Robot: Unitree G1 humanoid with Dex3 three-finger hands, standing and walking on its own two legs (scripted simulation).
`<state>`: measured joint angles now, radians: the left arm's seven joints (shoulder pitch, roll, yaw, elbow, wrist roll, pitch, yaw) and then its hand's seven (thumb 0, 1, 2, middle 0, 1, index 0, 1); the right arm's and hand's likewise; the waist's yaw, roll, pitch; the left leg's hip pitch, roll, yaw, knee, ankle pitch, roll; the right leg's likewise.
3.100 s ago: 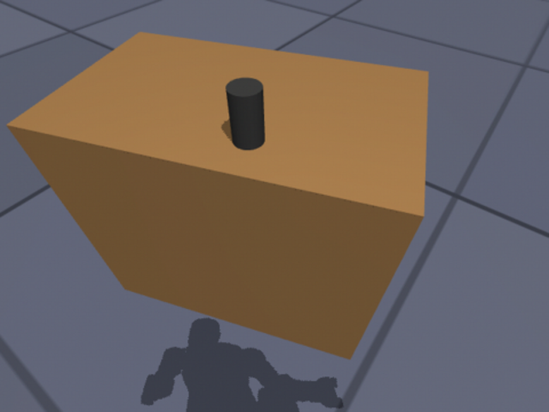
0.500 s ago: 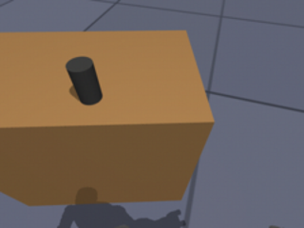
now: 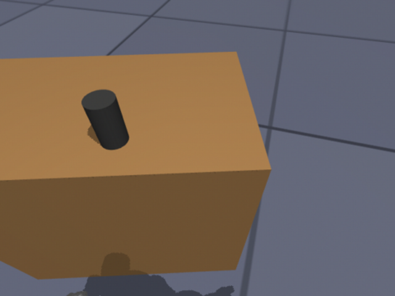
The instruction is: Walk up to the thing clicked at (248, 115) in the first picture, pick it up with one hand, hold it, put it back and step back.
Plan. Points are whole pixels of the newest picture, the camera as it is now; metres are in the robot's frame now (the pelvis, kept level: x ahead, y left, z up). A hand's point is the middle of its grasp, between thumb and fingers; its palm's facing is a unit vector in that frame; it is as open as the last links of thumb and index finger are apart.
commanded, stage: walk up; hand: left
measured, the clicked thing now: (107, 121) +0.48 +0.23 +0.10
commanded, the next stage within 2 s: stand in 0.92 s
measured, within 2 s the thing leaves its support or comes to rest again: neither
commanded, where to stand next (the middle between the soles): +0.07 +0.01 m, yaw +2 degrees
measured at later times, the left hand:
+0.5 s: hand out of the picture +0.09 +0.26 -0.14, palm faces +0.02 -0.94 -0.34, open 7.4 cm
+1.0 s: hand out of the picture +0.07 +0.26 -0.14, palm faces +0.03 -0.94 -0.34, open 7.4 cm
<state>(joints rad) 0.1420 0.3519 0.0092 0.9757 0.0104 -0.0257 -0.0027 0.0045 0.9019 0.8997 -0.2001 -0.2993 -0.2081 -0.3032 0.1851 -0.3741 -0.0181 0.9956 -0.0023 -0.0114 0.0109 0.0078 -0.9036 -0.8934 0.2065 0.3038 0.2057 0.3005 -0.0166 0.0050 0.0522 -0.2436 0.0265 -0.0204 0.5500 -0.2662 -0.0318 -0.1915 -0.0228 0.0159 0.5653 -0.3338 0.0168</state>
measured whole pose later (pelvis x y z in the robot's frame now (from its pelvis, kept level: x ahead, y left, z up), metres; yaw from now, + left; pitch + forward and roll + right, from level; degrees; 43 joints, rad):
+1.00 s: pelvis +0.00 +0.01 +0.02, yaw +2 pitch -2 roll +0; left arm 0.10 0.34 0.02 1.15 0.01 -0.02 0.00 0.00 0.90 0.90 -0.20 -0.30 -0.21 -0.30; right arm 0.09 -0.34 0.00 1.13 -0.01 -0.01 0.01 0.01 -0.90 -0.89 0.21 0.30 0.20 0.30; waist 0.01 0.00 0.05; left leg -0.16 0.01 -0.05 0.36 -0.16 -0.02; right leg -0.08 -0.04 -0.02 0.33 -0.22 0.03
